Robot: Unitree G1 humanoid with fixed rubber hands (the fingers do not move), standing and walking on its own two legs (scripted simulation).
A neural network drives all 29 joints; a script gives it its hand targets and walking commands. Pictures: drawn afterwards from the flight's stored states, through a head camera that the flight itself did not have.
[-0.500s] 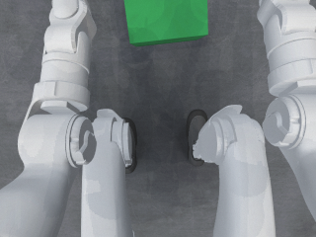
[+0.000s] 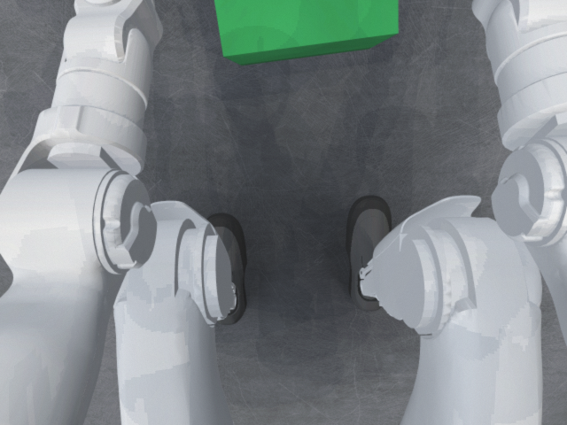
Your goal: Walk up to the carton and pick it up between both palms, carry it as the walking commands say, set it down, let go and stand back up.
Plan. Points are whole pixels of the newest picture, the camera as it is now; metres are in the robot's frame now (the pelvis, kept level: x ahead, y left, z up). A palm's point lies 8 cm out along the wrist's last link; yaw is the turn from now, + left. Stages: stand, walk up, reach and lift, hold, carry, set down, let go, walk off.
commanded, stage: reach and lift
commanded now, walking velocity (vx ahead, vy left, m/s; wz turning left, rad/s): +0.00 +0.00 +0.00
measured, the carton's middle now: out of the picture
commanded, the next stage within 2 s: none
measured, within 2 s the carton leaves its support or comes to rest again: leaves its support in 1.82 s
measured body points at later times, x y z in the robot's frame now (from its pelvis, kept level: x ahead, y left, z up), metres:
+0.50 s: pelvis +0.00 +0.00 +0.00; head +0.39 -0.01 +0.22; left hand +0.57 +0.15 -0.20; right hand +0.57 -0.17 -0.20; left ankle +0.09 +0.14 -0.33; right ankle +0.12 -0.11 -0.33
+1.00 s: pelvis +0.00 +0.00 +0.00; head +0.39 +0.00 +0.21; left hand +0.57 +0.14 -0.20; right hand +0.58 -0.15 -0.20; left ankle +0.09 +0.14 -0.33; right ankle +0.12 -0.11 -0.33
